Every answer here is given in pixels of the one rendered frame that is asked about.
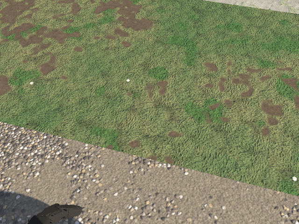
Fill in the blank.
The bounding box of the left robot hand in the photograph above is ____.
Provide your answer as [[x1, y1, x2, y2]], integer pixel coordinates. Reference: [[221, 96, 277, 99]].
[[27, 203, 82, 224]]

